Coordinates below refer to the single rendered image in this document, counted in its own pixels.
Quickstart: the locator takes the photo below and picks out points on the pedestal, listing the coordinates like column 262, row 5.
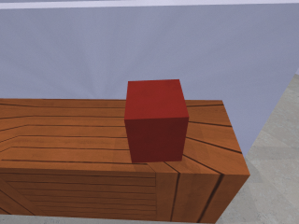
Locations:
column 71, row 158

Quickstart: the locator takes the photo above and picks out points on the carton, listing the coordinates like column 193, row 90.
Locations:
column 156, row 120

